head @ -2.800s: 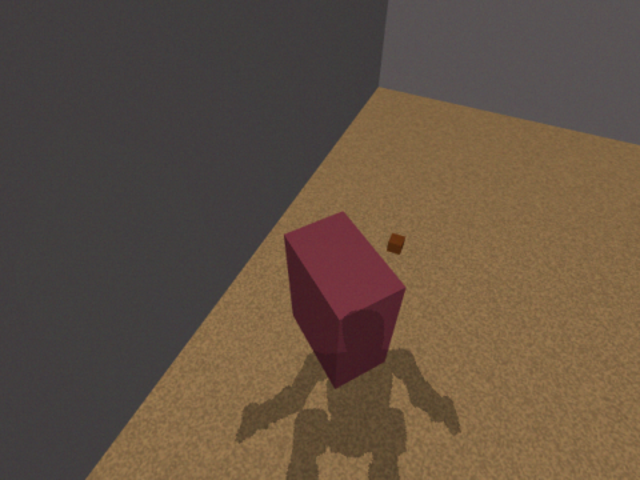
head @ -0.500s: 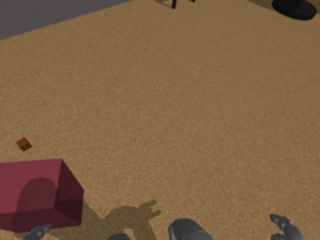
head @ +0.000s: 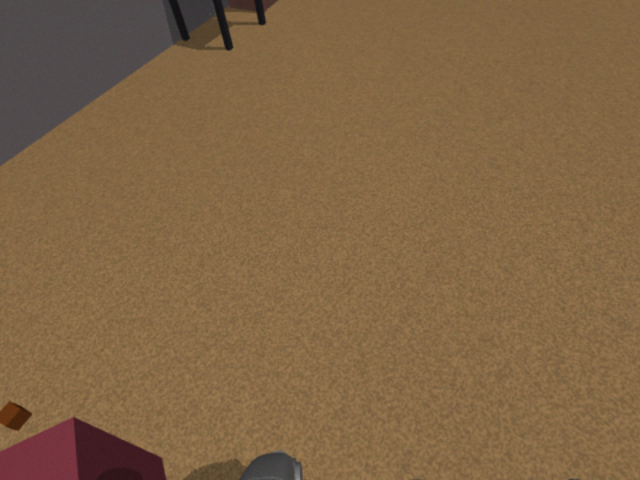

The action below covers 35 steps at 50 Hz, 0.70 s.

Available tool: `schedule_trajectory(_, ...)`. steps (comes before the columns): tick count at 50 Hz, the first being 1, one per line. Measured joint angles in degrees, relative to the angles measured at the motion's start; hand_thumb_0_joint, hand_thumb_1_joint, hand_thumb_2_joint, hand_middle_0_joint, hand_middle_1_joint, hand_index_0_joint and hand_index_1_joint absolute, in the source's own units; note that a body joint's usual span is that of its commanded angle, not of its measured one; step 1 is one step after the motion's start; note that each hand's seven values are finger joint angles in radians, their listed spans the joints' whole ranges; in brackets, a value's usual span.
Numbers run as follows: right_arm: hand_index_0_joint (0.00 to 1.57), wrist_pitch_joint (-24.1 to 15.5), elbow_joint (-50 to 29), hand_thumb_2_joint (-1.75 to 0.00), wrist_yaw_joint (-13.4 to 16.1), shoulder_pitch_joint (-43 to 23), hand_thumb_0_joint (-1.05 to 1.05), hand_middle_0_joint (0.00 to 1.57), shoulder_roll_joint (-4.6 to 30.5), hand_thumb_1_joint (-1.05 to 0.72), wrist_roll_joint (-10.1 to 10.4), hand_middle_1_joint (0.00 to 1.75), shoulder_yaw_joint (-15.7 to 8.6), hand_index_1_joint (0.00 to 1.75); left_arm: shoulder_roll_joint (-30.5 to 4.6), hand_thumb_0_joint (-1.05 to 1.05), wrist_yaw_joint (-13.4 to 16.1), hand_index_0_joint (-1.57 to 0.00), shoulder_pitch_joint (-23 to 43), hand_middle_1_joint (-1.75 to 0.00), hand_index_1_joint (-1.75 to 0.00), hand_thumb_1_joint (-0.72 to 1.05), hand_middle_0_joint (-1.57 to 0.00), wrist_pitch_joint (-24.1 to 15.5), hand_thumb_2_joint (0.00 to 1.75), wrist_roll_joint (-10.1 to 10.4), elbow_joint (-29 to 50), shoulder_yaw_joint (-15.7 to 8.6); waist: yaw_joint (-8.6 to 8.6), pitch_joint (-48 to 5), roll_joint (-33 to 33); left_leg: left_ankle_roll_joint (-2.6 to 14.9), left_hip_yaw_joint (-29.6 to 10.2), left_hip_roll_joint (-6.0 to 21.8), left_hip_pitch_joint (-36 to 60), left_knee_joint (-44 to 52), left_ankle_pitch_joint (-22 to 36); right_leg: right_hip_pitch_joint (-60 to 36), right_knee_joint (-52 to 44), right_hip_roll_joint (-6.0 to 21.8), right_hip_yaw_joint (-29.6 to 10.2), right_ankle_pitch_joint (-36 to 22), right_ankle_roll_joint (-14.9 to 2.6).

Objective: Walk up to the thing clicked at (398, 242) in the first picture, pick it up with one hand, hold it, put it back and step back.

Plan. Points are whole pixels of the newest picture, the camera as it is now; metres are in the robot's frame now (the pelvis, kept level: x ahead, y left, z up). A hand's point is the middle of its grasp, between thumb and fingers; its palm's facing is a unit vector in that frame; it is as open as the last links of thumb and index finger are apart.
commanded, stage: walk up
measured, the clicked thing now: (13, 416) +0.41 +1.03 -0.73
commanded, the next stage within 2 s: stand in 1.42 s
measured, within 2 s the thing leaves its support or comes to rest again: neither
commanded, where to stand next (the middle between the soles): +0.07 -0.01 m, yaw -20 degrees
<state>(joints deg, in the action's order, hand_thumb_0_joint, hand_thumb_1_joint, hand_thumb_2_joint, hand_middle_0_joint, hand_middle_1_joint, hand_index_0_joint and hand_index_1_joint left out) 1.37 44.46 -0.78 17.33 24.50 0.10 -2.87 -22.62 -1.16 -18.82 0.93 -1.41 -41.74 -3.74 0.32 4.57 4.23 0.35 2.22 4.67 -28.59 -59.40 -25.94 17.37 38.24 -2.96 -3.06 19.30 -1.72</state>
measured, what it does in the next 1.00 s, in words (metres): steps on the spot, turning right: left foot, then right foot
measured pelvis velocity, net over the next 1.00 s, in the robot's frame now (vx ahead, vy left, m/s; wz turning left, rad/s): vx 0.00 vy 0.02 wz -0.35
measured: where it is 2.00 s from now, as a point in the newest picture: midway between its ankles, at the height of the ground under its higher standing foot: outside the picture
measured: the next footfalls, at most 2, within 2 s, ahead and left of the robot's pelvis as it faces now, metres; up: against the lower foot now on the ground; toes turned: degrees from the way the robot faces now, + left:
left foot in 0.18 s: +0.11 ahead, +0.12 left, +0.00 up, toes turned -3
right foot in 0.52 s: +0.03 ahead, -0.14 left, +0.00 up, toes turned -14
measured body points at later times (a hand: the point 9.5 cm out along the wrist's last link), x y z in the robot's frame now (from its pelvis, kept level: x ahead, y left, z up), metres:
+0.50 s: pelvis +0.00 +0.01 -0.01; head +0.04 +0.01 +0.44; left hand +0.15 +0.31 -0.12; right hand +0.02 -0.34 -0.10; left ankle +0.07 +0.13 -0.72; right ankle -0.01 -0.13 -0.71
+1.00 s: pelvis +0.00 +0.02 -0.01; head +0.01 +0.01 +0.44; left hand +0.20 +0.28 -0.12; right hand -0.03 -0.30 -0.13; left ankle +0.07 +0.14 -0.72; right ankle -0.01 -0.13 -0.72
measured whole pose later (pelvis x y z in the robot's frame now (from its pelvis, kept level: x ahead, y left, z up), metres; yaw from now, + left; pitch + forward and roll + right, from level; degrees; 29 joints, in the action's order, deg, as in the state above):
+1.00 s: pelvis +0.00 +0.02 -0.01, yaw -20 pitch -2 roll +0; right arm 0.3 53.8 -1.3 11.0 20.8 -0.6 -0.5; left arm -22.5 0.7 -11.3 -2.2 -0.6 -53.3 -1.1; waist -0.9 4.0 -0.5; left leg -1.7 2.5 4.3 -18.8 -42.4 -21.1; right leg 20.5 42.0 -1.4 -6.3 19.1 1.4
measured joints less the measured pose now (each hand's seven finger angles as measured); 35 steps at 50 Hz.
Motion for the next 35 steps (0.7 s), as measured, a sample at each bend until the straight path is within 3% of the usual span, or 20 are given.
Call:
schedule_trajectory(7,0.21,-1.43,0.01,-0.89,0.23,-1.11,0.01,0.21,-1.24,-0.9,-0.98,0.3,0.92,0.3,-0.85,0.01,1.21,-0.21,0.34,-0.3,-0.3,0.91,-0.2,-1.0,0.89,0.23,0.81,0.31,0.38,0.8,-2.64,1.25,-1.2,-2.49,2.05,9.64,2.99,1.24,2.53,-1.67,-3.22,1.17,0.43)
schedule_trajectory(9,0.21,-2.18,-0.35,-0.89,0.44,-1.35,0.01,0.21,-1.16,-0.9,-1.06,0.3,0.52,0.3,-1.09,0.01,1.28,-0.21,1.02,-0.3,-0.3,0.9,-0.2,-0.6,0.89,0.52,1.07,0.65,-0.02,1.03,-3.68,1.71,-0.86,-3.48,4.92,16.3,7.13,2.72,5.74,-1.67,-3.81,2.87,1.01)
schedule_trajectory(11,0.21,-2.7,-0.35,-0.89,0.7,-2.17,0.01,0.21,-1.99,-0.9,-1.6,0.3,0.1,0.3,-1.4,0.01,1.6,-0.21,2.69,-0.3,-0.3,0.91,-0.2,0.04,0.89,0.95,0.64,0.54,-0.19,2.14,-6.6,1.14,0.85,-4.84,5.42,16.47,8.32,4.4,9.97,-0.66,-5.56,4.04,0.94)
schedule_trajectory(14,0.21,-2.77,-0.9,-0.89,0.26,-3.43,0.01,0.21,-1.94,-0.9,-1.58,0.3,0.27,0.3,-0.73,0.01,2.16,-0.21,3.71,-0.3,-0.3,0.91,-0.2,0.47,0.89,0.87,-0.41,1.3,-0.46,2.91,-6.56,1.46,2.29,-2.66,5.78,15.32,7.08,8.29,20.56,-2.35,-4.35,10.0,0.89)
schedule_trajectory(17,0.21,-2.9,-1.51,-0.89,0.33,-3.73,0.0,0.21,-2.5,-0.9,-1.7,0.3,0.29,0.3,-1.17,0.01,1.3,-0.21,3.83,-0.3,-0.3,0.91,-0.2,0.25,0.89,0.7,-1.78,1.37,-1.28,2.79,-6.8,1.11,3.07,-0.88,7.14,17.71,8.1,10.15,26.03,-1.51,-2.57,9.09,0.75)
schedule_trajectory(24,0.21,-2.15,-2.62,-0.89,-0.58,-2.61,0.0,0.21,0.02,-0.9,-2.51,0.3,0.14,0.3,-1.65,0.01,0.14,-0.21,2.52,-0.3,-0.3,0.91,-0.2,-0.99,0.89,0.73,-3.82,0.57,-1.93,1.93,-5.32,0.64,5.11,2.01,6.98,18.41,8.17,5.54,11.02,2.91,0.77,7.71,1.58)
schedule_trajectory(26,0.21,-1.33,-2.66,-0.89,-0.76,-2.38,0.0,0.21,1.08,-0.9,-2.31,0.3,-0.17,0.3,-1.59,0.01,0.51,-0.21,1.87,-0.3,-0.3,0.91,-0.2,-1.8,0.89,0.38,-4.66,0.45,-1.89,1.66,-3.92,0.07,5.33,3.41,5.99,15.47,6.55,2.32,3.47,2.55,2.06,3.31,1.43)
schedule_trajectory(28,0.21,-0.27,-1.71,-0.89,-0.4,-2.49,0.0,0.21,1.96,-0.9,-1.77,0.3,-0.84,0.3,-0.62,0.01,1.17,-0.21,2.0,-0.3,-0.3,0.91,-0.2,-2.48,0.89,-0.23,-5.76,0.31,-2.19,2.36,-0.35,0.72,2.98,5.68,4.82,11.27,4.68,1.26,3.07,0.21,3.57,0.78,1.51)
schedule_trajectory(32,0.2,1.38,0.91,-0.89,0.17,-3.49,0.01,0.21,0.59,-0.9,-1.07,0.3,-0.53,0.3,-0.46,0.01,1.93,-0.21,0.94,-0.3,-0.3,0.91,-0.2,-2.82,0.89,-0.59,-6.14,0.87,-0.28,1.13,-1.24,0.9,-0.91,1.15,2.99,4.85,-4.68,3.19,5.87,0.61,0.46,2.15,0.83)
schedule_trajectory(35,0.2,0.72,2.09,-0.89,0.06,-4.47,0.01,0.2,0.36,-0.9,-0.47,0.3,-0.17,0.3,0.34,0.01,2.25,-0.21,1.43,-0.3,-0.3,0.91,-0.2,-3.14,0.89,-0.32,-6.67,1.46,-0.43,1.36,-0.41,0.94,-2.28,0.25,3.16,5.94,-2.67,3.46,5.13,0.66,-0.45,1.43,1.31)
